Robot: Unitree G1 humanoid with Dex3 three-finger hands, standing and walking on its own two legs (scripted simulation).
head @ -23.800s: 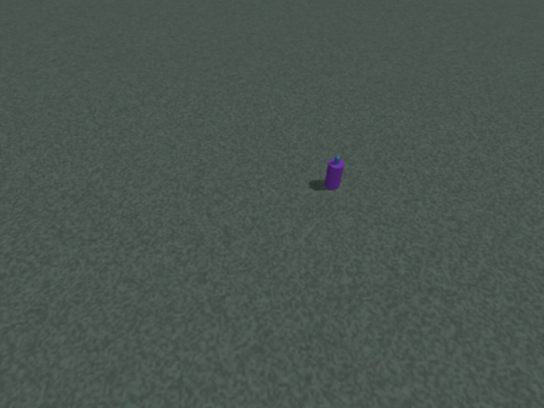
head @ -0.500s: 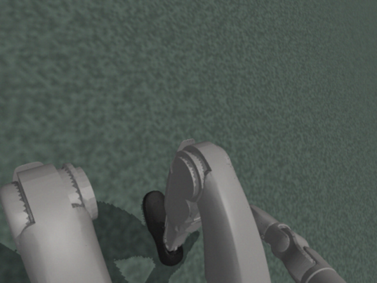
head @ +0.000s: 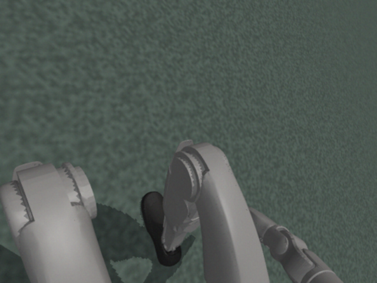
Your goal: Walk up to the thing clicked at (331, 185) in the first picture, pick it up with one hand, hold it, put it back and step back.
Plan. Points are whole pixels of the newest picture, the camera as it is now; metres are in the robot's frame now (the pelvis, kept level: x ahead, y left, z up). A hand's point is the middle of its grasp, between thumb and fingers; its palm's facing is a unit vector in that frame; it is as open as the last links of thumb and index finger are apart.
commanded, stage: withdraw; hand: left
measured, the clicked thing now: out of the picture +0.41 +0.33 -0.18
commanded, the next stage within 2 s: rise in 0.28 s
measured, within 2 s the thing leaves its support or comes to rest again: neither
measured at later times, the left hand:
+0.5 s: hand out of the picture +0.35 +0.41 -0.08, palm faces +0.47 -0.87 -0.13, open 17.5 cm
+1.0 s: hand out of the picture +0.25 +0.36 +0.10, palm faces +0.37 -0.79 -0.48, open 17.2 cm
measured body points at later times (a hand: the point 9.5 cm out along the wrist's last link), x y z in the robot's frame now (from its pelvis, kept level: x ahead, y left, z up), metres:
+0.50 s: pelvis +0.01 -0.01 +0.03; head +0.19 +0.16 +0.40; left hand +0.32 +0.46 -0.07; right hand +0.21 -0.24 -0.04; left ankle +0.08 +0.12 -0.25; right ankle +0.14 -0.13 -0.25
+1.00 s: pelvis +0.03 -0.02 +0.19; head +0.21 +0.06 +0.59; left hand +0.22 +0.40 +0.13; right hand +0.25 -0.22 +0.06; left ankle +0.08 +0.12 -0.25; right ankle +0.14 -0.13 -0.25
